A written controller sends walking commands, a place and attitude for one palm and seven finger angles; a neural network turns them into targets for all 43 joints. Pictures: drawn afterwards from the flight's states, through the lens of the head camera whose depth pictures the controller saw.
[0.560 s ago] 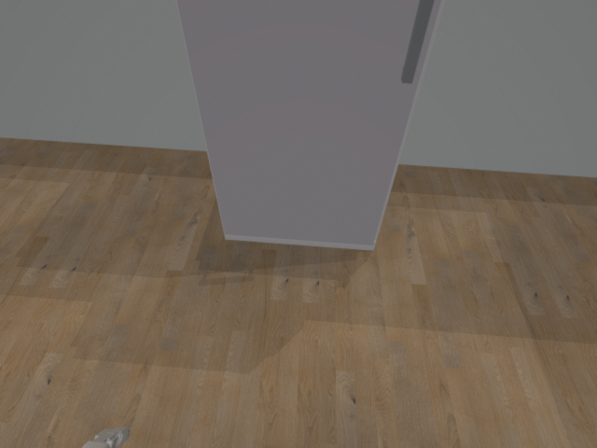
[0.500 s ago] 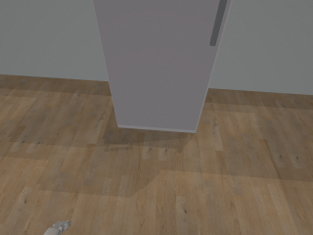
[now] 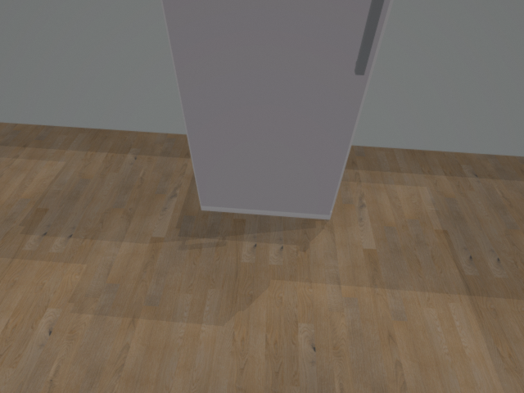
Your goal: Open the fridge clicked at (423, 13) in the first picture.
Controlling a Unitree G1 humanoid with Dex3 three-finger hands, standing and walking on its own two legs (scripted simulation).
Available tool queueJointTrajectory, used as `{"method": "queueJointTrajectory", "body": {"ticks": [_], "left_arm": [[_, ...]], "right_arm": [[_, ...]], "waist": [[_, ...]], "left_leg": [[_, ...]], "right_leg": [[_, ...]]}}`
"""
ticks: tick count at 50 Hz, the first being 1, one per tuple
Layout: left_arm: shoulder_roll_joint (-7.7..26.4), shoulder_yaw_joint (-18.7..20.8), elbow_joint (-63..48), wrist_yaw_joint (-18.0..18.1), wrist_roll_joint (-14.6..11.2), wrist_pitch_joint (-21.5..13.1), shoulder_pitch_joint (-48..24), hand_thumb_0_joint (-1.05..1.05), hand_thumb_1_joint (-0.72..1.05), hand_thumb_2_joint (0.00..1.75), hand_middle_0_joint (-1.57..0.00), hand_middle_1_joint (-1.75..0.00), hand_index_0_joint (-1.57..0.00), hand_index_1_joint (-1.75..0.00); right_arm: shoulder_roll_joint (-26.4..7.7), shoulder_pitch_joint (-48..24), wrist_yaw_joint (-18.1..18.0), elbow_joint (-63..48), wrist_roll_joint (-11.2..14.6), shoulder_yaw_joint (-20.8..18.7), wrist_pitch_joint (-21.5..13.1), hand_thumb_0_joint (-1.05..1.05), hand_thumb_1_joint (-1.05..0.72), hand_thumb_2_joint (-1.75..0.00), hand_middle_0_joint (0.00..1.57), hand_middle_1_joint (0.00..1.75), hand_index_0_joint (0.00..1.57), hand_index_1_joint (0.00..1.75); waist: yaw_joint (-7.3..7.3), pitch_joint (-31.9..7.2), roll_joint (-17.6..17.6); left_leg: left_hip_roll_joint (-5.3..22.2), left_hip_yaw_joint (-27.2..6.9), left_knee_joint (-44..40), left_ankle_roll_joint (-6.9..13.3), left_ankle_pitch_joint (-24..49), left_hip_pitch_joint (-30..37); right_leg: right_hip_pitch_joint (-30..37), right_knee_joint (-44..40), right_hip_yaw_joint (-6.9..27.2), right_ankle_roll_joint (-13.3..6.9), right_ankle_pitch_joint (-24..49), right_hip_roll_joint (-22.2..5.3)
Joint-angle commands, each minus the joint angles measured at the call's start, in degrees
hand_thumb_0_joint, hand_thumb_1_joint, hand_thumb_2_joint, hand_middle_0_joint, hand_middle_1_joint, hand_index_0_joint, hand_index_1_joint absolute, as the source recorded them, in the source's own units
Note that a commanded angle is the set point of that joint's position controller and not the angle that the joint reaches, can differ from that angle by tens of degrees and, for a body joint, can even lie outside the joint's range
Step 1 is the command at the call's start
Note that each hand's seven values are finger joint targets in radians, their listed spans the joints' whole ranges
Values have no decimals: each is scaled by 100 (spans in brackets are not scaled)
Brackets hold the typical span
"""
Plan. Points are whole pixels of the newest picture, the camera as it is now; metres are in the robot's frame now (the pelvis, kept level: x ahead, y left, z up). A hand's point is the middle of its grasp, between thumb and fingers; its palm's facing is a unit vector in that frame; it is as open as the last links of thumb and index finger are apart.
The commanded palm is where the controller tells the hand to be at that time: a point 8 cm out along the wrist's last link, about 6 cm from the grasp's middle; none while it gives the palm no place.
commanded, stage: stand and wait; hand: right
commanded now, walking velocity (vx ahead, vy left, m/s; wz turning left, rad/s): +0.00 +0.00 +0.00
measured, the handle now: (375, 3) +0.97 -0.23 +0.22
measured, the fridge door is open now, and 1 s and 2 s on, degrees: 0 0 0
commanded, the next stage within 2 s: look at it before walking up in 0.26 s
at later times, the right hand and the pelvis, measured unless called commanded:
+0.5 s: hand out of the picture +0.07 -0.24 -0.15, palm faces -0.04 +0.94 -0.34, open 7.4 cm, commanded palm none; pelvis -0.01 +0.01 +0.00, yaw +0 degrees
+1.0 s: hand out of the picture +0.07 -0.24 -0.15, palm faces -0.04 +0.94 -0.33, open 7.4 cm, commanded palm none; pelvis +0.00 +0.00 +0.00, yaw +0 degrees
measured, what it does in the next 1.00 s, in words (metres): stands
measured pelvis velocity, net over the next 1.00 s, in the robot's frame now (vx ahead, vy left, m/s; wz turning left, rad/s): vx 0.00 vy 0.00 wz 0.01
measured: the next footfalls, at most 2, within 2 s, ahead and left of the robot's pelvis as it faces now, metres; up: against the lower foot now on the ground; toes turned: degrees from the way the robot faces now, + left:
left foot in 1.84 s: +0.38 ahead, +0.04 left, +0.00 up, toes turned +3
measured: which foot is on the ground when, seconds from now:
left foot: down 0.00-1.00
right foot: down 0.00-1.00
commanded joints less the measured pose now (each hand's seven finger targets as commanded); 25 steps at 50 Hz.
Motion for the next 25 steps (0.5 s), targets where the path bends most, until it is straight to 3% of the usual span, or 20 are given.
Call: {"method": "queueJointTrajectory", "body": {"ticks": [1, 25], "left_arm": [[1141, 255, -373, 66, -35, -173, -332, 0, 90, 90, -20, -30, -20, -30], [1155, 235, -123, 65, -37, -184, -206, 0, 90, 90, -20, -30, -20, -30]], "right_arm": [[-1176, -354, -69, -346, 22, -234, -164, 0, -90, -90, 20, 30, 20, 30], [-1180, -363, -79, -180, 15, -239, -188, 0, -90, -90, 20, 30, 20, 30]], "waist": [[-13, -377, 8], [-4, -341, 84]], "left_leg": [[616, -565, -495, 248, 359, 51], [616, -630, -644, 248, 407, 32]], "right_leg": [[8, -469, 585, -173, 494, -619], [84, -592, 549, -127, 541, -665]]}}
